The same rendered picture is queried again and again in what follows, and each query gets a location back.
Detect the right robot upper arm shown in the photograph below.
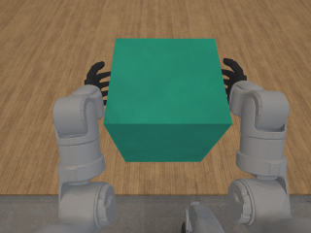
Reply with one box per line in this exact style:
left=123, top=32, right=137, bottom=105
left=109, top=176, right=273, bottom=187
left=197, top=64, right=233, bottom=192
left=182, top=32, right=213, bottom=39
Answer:
left=227, top=178, right=311, bottom=233

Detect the robot left forearm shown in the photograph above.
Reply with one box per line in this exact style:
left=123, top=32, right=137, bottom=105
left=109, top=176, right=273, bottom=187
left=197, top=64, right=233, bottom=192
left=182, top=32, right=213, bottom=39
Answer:
left=52, top=84, right=106, bottom=218

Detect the right robot hand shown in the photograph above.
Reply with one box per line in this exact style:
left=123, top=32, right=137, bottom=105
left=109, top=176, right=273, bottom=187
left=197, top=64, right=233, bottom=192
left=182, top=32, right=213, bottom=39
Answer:
left=221, top=58, right=247, bottom=105

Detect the carton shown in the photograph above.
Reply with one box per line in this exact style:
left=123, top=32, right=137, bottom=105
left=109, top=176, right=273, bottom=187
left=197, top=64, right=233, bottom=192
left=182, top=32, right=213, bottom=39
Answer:
left=103, top=38, right=232, bottom=162

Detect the robot right forearm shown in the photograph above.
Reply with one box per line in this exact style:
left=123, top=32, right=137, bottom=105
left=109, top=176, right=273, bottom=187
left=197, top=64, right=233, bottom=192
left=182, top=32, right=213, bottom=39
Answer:
left=228, top=81, right=291, bottom=211

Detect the right robot thigh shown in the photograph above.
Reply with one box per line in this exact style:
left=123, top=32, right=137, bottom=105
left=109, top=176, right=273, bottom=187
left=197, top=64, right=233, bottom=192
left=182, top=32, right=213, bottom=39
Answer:
left=184, top=204, right=225, bottom=233

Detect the left robot hand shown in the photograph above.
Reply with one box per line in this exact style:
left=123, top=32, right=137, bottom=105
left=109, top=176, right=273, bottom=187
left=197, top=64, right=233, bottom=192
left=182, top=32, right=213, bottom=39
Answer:
left=84, top=61, right=111, bottom=106

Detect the left robot upper arm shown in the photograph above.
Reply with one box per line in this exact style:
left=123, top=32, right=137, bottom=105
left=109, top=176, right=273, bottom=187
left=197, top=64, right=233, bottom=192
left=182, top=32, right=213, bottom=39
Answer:
left=33, top=182, right=117, bottom=233

